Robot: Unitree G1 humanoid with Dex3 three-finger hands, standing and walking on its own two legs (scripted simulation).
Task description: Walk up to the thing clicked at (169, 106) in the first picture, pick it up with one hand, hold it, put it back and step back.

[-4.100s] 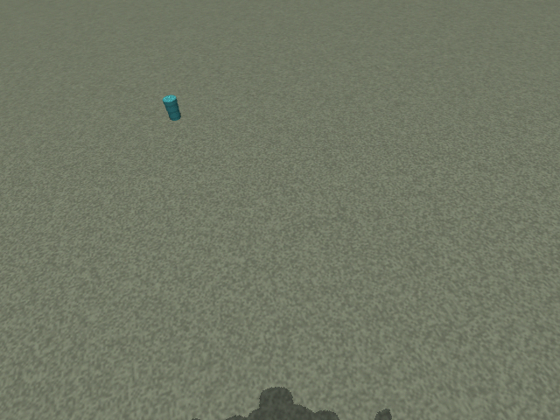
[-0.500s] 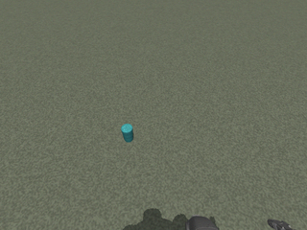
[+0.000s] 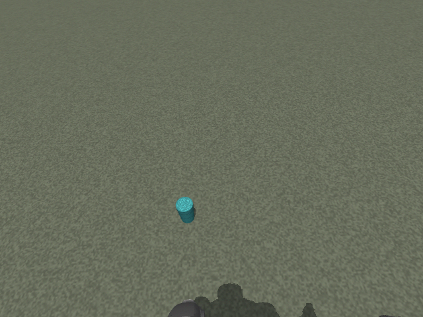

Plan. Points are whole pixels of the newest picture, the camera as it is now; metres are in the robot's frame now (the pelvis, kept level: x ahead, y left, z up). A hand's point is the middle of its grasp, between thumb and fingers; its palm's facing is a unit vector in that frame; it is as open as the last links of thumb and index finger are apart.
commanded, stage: walk up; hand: left
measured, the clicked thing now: (186, 211) +0.70 +0.22 -0.70
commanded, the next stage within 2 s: none
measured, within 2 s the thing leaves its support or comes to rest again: neither
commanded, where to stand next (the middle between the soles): +0.37 +0.01 m, yaw -1 degrees
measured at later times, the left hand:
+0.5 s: hand (114, 267) +0.25 +0.28 -0.13, palm faces -0.08 -0.91 -0.41, open 7.4 cm
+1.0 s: hand (122, 241) +0.33 +0.29 -0.17, palm faces -0.04 -0.93 -0.36, open 7.4 cm
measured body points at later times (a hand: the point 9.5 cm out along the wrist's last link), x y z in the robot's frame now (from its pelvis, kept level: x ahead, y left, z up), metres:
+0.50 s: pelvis +0.17 +0.00 -0.01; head +0.18 -0.02 +0.44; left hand +0.25 +0.33 -0.11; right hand +0.19 -0.33 -0.13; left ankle +0.14 +0.13 -0.73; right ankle +0.26 -0.13 -0.74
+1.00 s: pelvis +0.29 +0.02 -0.01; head +0.31 +0.04 +0.43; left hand +0.33 +0.34 -0.15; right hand +0.39 -0.29 -0.11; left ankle +0.37 +0.14 -0.73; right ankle +0.28 -0.11 -0.69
